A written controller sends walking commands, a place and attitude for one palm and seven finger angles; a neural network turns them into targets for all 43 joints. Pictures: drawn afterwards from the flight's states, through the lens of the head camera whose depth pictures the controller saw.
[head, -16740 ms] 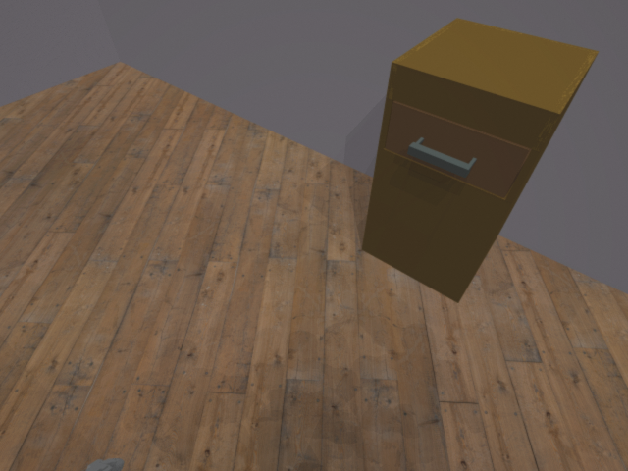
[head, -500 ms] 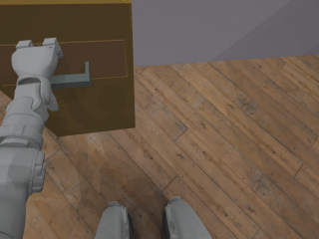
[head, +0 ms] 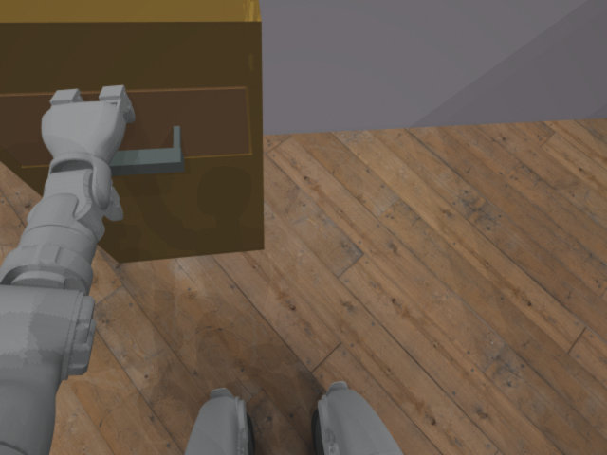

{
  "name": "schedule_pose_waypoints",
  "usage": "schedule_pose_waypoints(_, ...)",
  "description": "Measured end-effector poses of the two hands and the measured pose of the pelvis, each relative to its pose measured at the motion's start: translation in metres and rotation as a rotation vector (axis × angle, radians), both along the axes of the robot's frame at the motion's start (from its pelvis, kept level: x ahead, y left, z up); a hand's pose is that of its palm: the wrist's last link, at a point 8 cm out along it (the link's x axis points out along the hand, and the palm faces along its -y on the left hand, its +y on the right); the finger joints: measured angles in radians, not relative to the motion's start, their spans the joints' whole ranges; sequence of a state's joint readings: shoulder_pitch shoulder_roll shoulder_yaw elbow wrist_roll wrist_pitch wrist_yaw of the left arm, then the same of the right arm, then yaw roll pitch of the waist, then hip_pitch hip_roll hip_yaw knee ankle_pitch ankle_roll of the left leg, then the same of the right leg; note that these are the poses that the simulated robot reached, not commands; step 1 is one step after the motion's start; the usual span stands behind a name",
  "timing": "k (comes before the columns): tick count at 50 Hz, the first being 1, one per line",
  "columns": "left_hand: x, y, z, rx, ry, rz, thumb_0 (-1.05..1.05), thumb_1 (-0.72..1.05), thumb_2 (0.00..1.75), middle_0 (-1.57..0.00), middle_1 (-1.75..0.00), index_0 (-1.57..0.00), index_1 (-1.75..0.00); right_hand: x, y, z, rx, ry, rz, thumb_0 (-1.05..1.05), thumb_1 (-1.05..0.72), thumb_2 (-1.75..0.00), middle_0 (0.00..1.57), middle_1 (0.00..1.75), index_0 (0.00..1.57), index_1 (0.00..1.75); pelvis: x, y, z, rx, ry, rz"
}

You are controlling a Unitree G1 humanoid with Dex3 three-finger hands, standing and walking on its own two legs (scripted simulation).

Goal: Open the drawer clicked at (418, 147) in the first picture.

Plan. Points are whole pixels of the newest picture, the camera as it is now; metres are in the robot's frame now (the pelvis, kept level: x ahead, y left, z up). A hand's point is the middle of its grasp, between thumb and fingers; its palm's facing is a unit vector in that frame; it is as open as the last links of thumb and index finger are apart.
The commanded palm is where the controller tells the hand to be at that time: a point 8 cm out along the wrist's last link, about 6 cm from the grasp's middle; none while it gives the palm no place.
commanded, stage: lower the fingers behind the handle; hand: left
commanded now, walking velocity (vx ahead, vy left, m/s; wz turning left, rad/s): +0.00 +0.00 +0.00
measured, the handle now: (123, 149) +0.58 +0.22 -0.07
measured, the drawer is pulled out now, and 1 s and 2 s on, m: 0.00 0.00 0.00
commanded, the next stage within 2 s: close the thumb around the handle in 1.60 s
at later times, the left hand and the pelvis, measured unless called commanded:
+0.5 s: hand (116, 165) +0.53 +0.22 -0.05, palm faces -0.07 -0.03 -1.00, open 13.8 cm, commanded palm +0.53 +0.20 +0.01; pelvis +0.00 +0.00 -0.03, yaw -1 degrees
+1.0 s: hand (127, 180) +0.53 +0.22 -0.08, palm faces -0.07 -0.02 -1.00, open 13.8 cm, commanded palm +0.53 +0.19 -0.03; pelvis -0.01 +0.00 -0.05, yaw -1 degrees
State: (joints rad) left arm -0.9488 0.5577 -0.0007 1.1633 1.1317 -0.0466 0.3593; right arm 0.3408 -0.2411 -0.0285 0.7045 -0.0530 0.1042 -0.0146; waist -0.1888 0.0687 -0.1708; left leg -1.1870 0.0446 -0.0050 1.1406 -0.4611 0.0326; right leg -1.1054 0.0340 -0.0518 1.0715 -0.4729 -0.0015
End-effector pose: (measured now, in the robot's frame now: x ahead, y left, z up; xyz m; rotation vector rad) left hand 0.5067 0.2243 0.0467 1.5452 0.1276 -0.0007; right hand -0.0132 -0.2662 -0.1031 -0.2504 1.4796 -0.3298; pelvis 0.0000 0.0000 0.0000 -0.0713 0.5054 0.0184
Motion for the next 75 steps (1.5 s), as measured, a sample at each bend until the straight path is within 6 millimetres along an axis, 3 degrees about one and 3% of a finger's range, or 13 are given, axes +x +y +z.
schedule_pose_waypoints(7, 0.003, 0.001, -0.003, 0.0, 0.031, 0.001, 0.0, -0.49, 0.3, -0.31, -1.2, -0.32, -1.2, -0.002, -0.001, -0.001, -0.002, 0.005, -0.002, 0.01, -0.9, -0.9, 0.21, 0.3, 0.2, 0.3, 0.001, -0.002, -0.001, 0.0, 0.005, -0.002)
schedule_pose_waypoints(22, 0.008, -0.002, -0.033, -0.003, -0.009, -0.022, 0.0, -0.49, 0.3, -0.32, -1.2, -0.32, -1.2, -0.015, 0.002, -0.021, 0.009, 0.053, -0.009, 0.01, -0.9, -0.9, 0.21, 0.3, 0.2, 0.3, -0.003, -0.002, -0.023, -0.006, 0.055, -0.008)
schedule_pose_waypoints(39, 0.007, 0.002, -0.051, -0.004, 0.014, -0.027, 0.0, -0.49, 0.3, -0.32, -1.2, -0.32, -1.2, -0.014, 0.005, -0.035, 0.009, 0.042, 0.003, 0.01, -0.9, -0.9, 0.21, 0.3, 0.2, 0.3, -0.008, 0.0, -0.036, -0.013, 0.073, -0.012)
schedule_pose_waypoints(53, 0.002, -0.008, -0.072, 0.006, -0.013, -0.019, 0.0, -0.49, 0.3, -0.32, -1.2, -0.32, -1.2, -0.013, 0.004, -0.051, 0.016, 0.034, 0.014, 0.01, -0.9, -0.9, 0.21, 0.3, 0.2, 0.3, -0.015, -0.001, -0.051, -0.017, 0.09, -0.011)
schedule_pose_waypoints(75, 0.006, 0.0, -0.081, 0.018, 0.002, 0.0, 0.0, -0.49, 0.3, -0.31, -1.2, -0.32, -1.2, -0.023, 0.001, -0.068, 0.025, 0.046, 0.005, 0.01, -0.9, -0.9, 0.21, 0.3, 0.2, 0.3, -0.021, -0.008, -0.066, -0.012, 0.108, -0.022)
